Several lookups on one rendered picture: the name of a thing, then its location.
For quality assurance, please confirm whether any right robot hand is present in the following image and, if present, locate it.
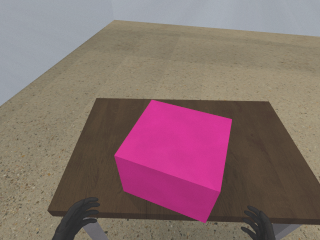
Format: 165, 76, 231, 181
241, 205, 276, 240

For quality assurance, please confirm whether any carton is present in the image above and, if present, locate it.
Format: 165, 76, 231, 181
114, 100, 232, 223

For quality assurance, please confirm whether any table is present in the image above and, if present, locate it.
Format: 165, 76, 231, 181
47, 98, 320, 240

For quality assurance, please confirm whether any left robot hand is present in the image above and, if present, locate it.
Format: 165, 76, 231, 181
52, 197, 100, 240

